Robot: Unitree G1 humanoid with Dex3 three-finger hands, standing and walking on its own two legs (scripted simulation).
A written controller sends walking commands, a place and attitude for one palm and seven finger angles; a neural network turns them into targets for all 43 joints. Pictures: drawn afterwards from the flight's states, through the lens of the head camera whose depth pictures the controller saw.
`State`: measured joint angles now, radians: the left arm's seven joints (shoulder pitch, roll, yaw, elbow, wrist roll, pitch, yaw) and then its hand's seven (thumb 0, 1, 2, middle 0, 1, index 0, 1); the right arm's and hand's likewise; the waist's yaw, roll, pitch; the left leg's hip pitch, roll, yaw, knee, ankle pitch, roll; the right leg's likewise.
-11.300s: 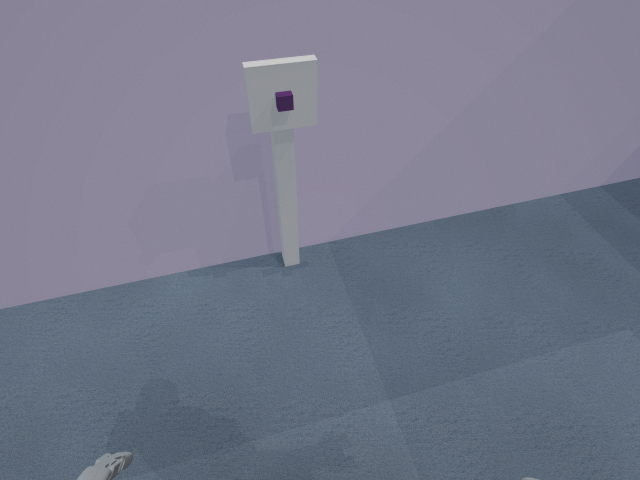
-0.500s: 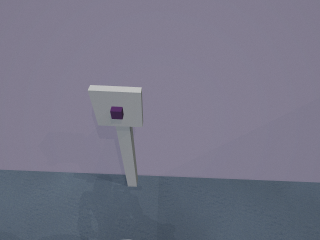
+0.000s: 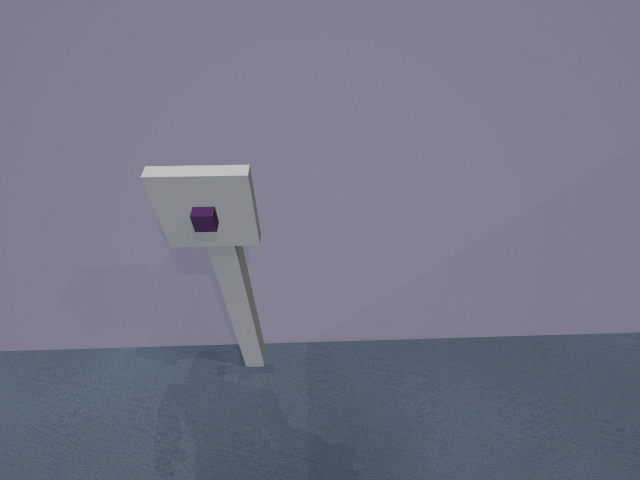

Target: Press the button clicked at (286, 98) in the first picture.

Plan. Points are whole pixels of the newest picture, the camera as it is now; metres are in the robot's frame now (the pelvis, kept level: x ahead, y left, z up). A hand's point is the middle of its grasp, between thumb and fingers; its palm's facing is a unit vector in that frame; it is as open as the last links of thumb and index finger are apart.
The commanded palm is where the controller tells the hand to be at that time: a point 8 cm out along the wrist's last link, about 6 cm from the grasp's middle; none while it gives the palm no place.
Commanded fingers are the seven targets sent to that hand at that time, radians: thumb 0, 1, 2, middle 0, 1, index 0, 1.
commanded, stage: come to a stop and stand still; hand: left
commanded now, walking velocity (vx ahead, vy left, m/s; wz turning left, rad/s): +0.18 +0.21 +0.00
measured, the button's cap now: (205, 218) +0.54 +0.25 -0.03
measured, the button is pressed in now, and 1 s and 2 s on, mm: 0 0 0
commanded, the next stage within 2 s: look again from close up in 0.84 s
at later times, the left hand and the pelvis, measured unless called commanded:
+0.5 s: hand out of the picture -0.06 +0.18 -0.17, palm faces +0.13 -0.97 -0.18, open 7.3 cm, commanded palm none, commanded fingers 0.00 0.90 0.90 -0.20 -0.30 -0.20 -0.30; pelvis -0.02 +0.01 +0.01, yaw +1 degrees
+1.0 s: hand out of the picture -0.02 +0.18 -0.17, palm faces +0.02 -0.98 -0.20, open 7.3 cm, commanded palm none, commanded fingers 0.00 0.90 0.90 -0.20 -0.30 -0.20 -0.30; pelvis -0.01 +0.01 +0.01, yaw +0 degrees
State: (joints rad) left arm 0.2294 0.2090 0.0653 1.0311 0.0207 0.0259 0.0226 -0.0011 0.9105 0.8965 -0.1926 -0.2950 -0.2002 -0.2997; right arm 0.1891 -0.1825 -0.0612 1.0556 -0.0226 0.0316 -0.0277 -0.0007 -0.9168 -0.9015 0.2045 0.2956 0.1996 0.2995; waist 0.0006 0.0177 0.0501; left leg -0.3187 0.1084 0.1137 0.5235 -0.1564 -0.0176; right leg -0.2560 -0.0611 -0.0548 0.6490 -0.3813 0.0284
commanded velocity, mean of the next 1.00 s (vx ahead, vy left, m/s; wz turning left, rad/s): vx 0.04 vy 0.05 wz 0.00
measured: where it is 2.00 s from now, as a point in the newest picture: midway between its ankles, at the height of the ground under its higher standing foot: outside the picture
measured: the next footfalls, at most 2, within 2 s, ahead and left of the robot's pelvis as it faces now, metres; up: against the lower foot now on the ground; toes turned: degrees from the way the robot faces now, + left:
right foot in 0.02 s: +0.05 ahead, -0.14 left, +0.00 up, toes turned -4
left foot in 0.44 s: -0.01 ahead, +0.12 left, +0.00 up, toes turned +4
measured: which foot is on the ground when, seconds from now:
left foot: down 0.00-0.02, up 0.04-0.42, down 0.44-1.00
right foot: up 0.00-0.00, down 0.02-1.00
